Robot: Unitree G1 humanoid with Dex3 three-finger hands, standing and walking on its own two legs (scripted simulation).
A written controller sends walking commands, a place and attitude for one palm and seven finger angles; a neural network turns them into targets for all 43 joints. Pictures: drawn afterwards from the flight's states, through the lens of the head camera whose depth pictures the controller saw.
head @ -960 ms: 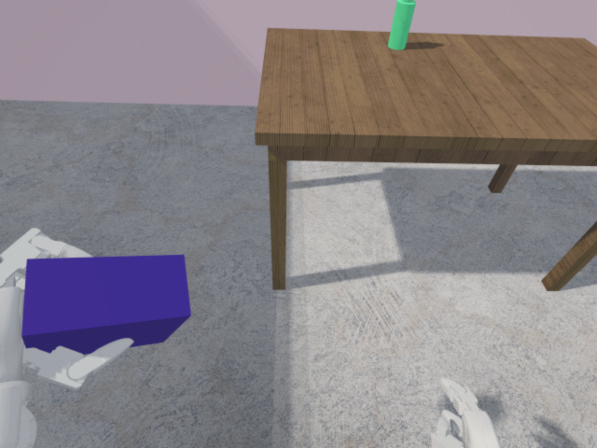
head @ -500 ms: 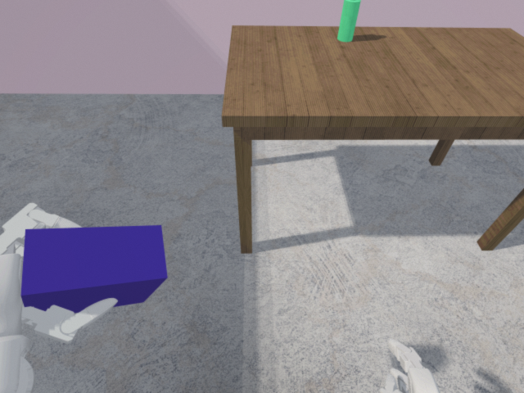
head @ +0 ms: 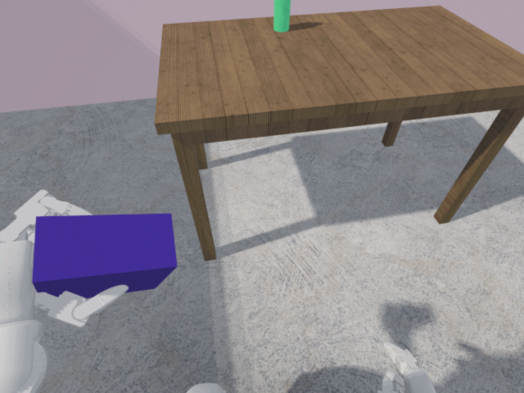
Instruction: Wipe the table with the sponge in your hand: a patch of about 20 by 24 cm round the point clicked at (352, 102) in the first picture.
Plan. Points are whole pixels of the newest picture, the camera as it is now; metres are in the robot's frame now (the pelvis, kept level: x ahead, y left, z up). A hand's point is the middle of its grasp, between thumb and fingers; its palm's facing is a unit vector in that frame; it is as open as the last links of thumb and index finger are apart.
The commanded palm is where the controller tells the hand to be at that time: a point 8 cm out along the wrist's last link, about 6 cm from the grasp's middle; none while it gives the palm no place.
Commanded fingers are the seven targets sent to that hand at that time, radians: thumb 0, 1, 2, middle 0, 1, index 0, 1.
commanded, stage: walk to a spot facing it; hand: left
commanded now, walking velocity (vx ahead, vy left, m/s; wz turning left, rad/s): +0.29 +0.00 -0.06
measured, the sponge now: (126, 257) +0.24 +0.18 +0.14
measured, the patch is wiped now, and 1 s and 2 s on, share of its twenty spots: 0.00 0.00 0.00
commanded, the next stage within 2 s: turn to face it in 0.14 s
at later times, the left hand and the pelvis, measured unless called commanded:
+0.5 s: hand (119, 165) +0.37 +0.23 +0.18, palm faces +0.31 -0.86 -0.41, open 10.6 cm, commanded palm +0.31 +0.27 +0.19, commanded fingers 0.00 0.10 1.30 -1.20 -1.60 -1.20 -1.60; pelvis +0.12 +0.01 +0.01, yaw -7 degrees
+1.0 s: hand (200, 134) +0.43 +0.12 +0.19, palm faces +0.19 -0.86 -0.47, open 10.6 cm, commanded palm +0.38 +0.19 +0.19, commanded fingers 0.00 0.10 1.30 -1.20 -1.60 -1.20 -1.60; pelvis +0.17 -0.06 +0.01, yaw -10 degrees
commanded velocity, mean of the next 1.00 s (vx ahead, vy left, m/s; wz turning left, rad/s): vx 0.20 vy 0.00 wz -0.11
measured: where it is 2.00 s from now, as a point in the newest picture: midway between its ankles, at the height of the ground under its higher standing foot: (301, 364)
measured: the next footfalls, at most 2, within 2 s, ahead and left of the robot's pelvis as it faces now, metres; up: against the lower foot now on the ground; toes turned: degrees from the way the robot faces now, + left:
left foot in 0.32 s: +0.19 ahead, +0.13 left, +0.00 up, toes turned +6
right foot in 0.66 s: +0.20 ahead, -0.13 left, +0.00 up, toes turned -17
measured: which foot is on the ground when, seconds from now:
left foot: up 0.00-0.30, down 0.32-0.68, up 0.70-1.00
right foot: down 0.00-0.34, up 0.36-0.64, down 0.66-1.00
